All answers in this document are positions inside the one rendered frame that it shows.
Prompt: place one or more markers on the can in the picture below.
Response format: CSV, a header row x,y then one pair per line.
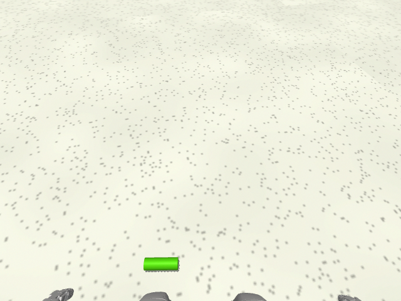
x,y
163,263

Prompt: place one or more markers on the left robot hand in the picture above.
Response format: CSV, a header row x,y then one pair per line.
x,y
60,295

